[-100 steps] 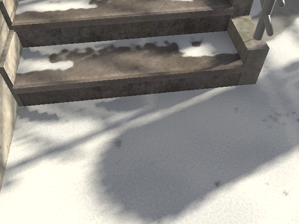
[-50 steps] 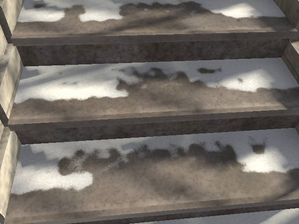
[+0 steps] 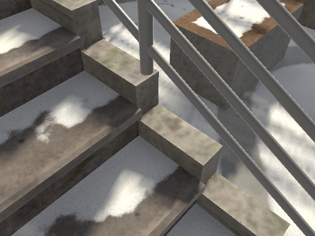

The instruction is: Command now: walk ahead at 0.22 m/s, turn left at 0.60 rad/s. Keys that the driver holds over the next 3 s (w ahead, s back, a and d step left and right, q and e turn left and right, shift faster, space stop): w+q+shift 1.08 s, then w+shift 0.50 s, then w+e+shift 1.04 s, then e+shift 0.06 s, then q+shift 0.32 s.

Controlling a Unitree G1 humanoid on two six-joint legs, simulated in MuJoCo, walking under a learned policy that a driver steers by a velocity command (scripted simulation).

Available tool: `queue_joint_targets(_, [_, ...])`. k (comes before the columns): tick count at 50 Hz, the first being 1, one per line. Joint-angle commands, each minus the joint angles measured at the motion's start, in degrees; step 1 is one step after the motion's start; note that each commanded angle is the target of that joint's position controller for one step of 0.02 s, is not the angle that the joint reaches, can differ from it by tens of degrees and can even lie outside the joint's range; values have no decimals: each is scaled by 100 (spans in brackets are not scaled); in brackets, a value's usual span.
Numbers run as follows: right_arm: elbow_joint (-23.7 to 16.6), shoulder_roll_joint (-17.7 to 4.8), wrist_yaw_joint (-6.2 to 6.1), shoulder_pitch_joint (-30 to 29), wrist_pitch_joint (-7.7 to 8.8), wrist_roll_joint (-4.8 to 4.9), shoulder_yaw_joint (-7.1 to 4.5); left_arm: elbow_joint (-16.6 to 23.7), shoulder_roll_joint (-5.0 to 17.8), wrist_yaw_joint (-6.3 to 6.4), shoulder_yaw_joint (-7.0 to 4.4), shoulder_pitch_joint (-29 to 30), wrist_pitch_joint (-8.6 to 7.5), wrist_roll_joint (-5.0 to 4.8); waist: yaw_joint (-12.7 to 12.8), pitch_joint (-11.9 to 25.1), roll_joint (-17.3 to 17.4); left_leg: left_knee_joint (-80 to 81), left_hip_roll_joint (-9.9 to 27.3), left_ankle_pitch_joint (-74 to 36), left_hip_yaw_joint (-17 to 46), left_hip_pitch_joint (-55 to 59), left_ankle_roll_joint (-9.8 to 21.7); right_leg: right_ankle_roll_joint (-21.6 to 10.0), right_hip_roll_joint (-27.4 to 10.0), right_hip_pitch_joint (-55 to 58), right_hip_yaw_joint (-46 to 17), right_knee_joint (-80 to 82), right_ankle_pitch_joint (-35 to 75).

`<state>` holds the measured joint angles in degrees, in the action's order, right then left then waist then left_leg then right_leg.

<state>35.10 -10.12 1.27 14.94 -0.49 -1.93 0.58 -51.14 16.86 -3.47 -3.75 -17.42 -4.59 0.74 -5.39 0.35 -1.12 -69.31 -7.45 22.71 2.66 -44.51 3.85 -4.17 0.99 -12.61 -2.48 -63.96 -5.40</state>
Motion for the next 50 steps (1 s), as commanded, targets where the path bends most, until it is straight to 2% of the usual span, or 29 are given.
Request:
queue_joint_targets(1, [-45,-1369,622,1220,64,-83,-364,1258,1065,-487,-453,311,75,-216,-70,778,1124,3468,1943,-8123,4388,2977,1790,590,791,-3670,-1601,-4086,-877])
queue_joint_targets(2, [-45,-748,120,-17,-11,486,-469,1624,-199,125,-23,1250,202,250,457,256,519,3828,660,-301,3185,1190,1632,56,656,-2394,-283,-3018,-2287])
queue_joint_targets(4, [-834,-564,32,-1348,-29,-19,-326,1422,109,552,-130,718,389,23,754,-26,494,4301,547,-24,2073,-325,1723,230,476,-1562,227,-3022,-2684])
queue_joint_targets(7, [-39,-859,-259,102,242,53,-368,2194,-267,543,147,1342,392,339,726,26,-113,5059,502,628,2652,347,1539,695,-77,-2429,147,-2071,-1909])
queue_joint_targets(9, [7,-859,-381,433,-40,44,-471,2249,-16,740,123,1550,373,-101,382,-517,82,4701,-3,-4087,1907,1042,1113,822,357,-1833,853,633,-2552])
queue_joint_targets(11, [-462,-895,322,-148,46,-96,-500,1870,270,1020,-82,1129,516,-629,59,540,483,5450,84,-2457,2194,1212,1101,950,261,188,533,2451,-1186])
queue_joint_targets(12, [932,-1326,-681,2829,-104,294,-955,2795,-482,269,128,2690,800,373,-422,-355,437,5829,1985,-3305,4597,4032,179,403,530,-3287,449,696,-588])
queue_joint_targets(15, [788,-1730,-943,1913,33,229,-1122,2342,-125,3,-3,1448,929,821,353,601,-615,4571,2047,-2044,4258,6014,-230,469,-44,-5341,-930,-2629,-550])
queue_joint_targets(17, [-588,-915,-186,-974,394,155,-698,2261,95,389,76,1717,98,-179,440,759,788,4487,1217,-1310,2962,3342,1676,682,-96,-3521,-965,-2154,-2847])
queue_joint_targets(18, [-254,-608,-27,-765,293,98,-611,2443,-92,631,193,2086,-87,-199,540,-175,587,4262,262,-6578,1852,3074,1192,556,-95,-2680,195,676,-3472])
queue_joint_targets(19, [183,-1082,-390,410,317,76,-870,2623,-397,358,277,2267,20,271,181,822,-109,4801,715,-4405,2200,2859,904,442,580,-1574,731,594,-3427])
queue_joint_targets(20, [1013,-1097,-745,2641,233,47,-1009,2984,-420,380,203,3571,394,474,-1011,-596,18,4670,1291,-8375,3341,5414,324,490,965,-4600,1081,-93,-2616])
queue_joint_targets(21, [1385,-1482,-929,3333,183,124,-1150,2925,-100,445,22,3135,613,528,-913,12,784,3664,1861,-10325,3638,7837,120,476,651,-6372,552,-1312,-2358])
queue_joint_targets(22, [1058,-1831,-915,2848,191,63,-1214,2667,118,449,38,2309,542,220,-544,953,1242,3301,1982,-9938,3611,8349,342,407,225,-6457,-127,-2070,-2165])
queue_joint_targets(23, [-178,-1284,-298,-453,201,-214,-830,2437,17,782,114,1459,55,-520,709,1459,2098,3274,1009,-7501,2710,5539,861,702,-411,-3069,-1414,1529,-4110])
queue_joint_targets(25, [-895,-1059,119,-2631,274,55,-855,1337,725,1155,-414,-1423,162,-860,2595,2116,1049,1202,-748,-4134,1668,1273,268,748,-679,3486,-565,4760,1413])
queue_joint_targets(27, [-1201,-305,236,-2059,414,-109,-587,886,779,1414,-414,-834,281,-20,1416,439,-1046,-2231,-423,-216,1048,-891,17,756,-1470,3431,-379,4593,3560])
queue_joint_targets(29, [-1235,-722,-21,-458,231,-81,-567,1108,337,1392,-182,-477,281,467,376,1922,-1213,-6861,-44,1000,553,-2265,-318,-574,-3440,4169,-1632,2785,8002])
queue_joint_targets(31, [-1699,-363,-99,-1662,-66,-142,-345,877,611,1294,-236,-361,28,404,397,475,-430,-8704,425,981,844,-3806,-255,-1049,-4054,2662,-2752,4665,3202])
queue_joint_targets(33, [-1649,-349,-157,-2346,-95,-159,-250,799,94,836,146,-395,-80,142,527,-1034,-626,-7095,470,2856,802,-4724,25,-535,-2775,1893,-639,5072,2116])
queue_joint_targets(35, [-2164,-17,-237,-3344,-80,24,5,496,-20,614,101,229,-112,300,104,-1569,-7,-3059,510,1604,-224,-2039,435,671,-1218,-763,1487,6458,570])
queue_joint_targets(36, [-2168,-50,-158,-3294,-261,-60,19,395,18,555,64,-5,-95,108,156,-1371,-375,-2256,273,1120,-850,-646,401,334,-911,-1667,1697,7122,100])
queue_joint_targets(38, [-1407,-727,-32,-1703,-321,-161,-209,859,820,611,-21,164,-133,-281,-182,321,-760,-1034,-290,259,-1733,2486,267,-428,-1038,-1360,1779,6108,7382])
queue_joint_targets(40, [-677,-1163,-158,827,-237,212,-479,855,1746,390,-272,192,-106,-177,-1084,2279,-1762,-803,-466,1193,-1356,3286,539,-577,-1778,928,1491,2864,11116])
queue_joint_targets(41, [-591,-1660,-82,1058,-82,124,-645,1211,1758,285,-349,107,-194,-121,-1045,2583,-1285,750,-701,2135,-67,4295,765,-473,-1706,77,1110,705,9186])
queue_joint_targets(42, [-643,-2235,-123,337,-108,147,-863,1626,1022,6,-279,766,-325,53,-785,2076,1039,3264,131,2515,2693,4632,1358,-98,-247,-2314,841,-2306,2505])
queue_joint_targets(43, [-806,-2111,-110,-437,-182,82,-900,2228,396,-59,-127,1510,-398,299,-426,1897,1504,4926,1176,2579,5277,4177,1938,43,377,-3664,-197,-4986,373])
queue_joint_targets(46, [229,-1386,-208,61,152,73,-706,2691,-701,190,340,1589,-345,416,208,165,-75,4585,1116,477,4367,2761,1768,73,25,-5084,-477,-6680,-488])
queue_joint_targets(50, [1021,-1045,-128,76,649,80,-520,3181,-1013,500,637,1824,57,326,899,-1000,112,5138,765,-821,2676,1265,1104,125,-373,-5463,-357,-5326,-2384])
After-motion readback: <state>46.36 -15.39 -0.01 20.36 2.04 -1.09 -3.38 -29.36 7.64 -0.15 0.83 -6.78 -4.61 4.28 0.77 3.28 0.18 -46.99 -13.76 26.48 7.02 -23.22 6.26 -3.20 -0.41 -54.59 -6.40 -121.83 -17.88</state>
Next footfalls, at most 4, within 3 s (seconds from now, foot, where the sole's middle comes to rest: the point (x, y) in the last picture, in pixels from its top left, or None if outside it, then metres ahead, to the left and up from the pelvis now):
0.54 right None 0.33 -0.13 -0.66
0.82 left None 0.41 0.23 -0.49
1.18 right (49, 126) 0.79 0.34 -0.32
1.60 left None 0.68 0.80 -0.15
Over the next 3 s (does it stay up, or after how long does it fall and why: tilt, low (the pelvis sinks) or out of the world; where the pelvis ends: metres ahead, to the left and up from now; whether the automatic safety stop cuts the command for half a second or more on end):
stays up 1.44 1.37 1.08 its command is cut before an obstacle from the start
